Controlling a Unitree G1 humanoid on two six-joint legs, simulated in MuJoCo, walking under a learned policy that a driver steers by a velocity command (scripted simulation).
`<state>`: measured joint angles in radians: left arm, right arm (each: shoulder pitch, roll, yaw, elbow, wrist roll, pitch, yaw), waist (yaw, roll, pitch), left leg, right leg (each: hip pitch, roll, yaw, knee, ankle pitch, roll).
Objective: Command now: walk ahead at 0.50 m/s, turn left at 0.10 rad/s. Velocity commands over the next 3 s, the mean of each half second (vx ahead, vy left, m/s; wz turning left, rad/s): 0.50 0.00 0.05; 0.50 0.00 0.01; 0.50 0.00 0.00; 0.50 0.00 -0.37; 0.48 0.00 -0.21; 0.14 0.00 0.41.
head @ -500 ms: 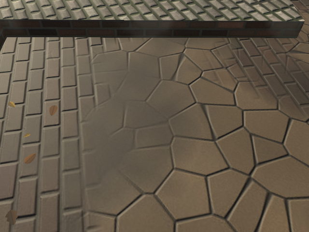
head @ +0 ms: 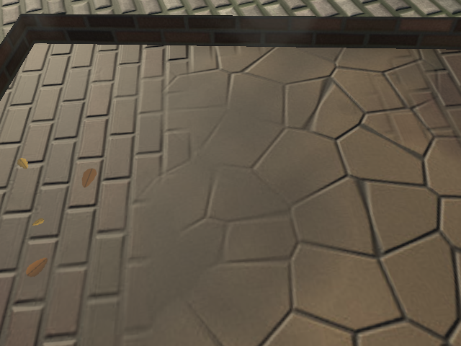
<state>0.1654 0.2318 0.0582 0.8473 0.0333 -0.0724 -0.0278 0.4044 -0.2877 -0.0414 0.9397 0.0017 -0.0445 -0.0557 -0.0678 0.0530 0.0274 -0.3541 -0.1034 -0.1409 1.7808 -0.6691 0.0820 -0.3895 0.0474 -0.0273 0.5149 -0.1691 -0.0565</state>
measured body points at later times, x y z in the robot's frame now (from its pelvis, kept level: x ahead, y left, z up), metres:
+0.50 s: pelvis +0.25 +0.01 +0.01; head +0.27 +0.03 +0.46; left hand +0.22 +0.25 -0.15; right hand +0.41 -0.23 -0.10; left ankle +0.29 +0.08 -0.73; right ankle +0.14 -0.10 -0.65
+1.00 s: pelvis +0.50 -0.04 +0.00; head +0.53 -0.06 +0.45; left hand +0.65 +0.20 -0.12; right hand +0.46 -0.29 -0.15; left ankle +0.34 +0.07 -0.65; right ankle +0.57 -0.12 -0.73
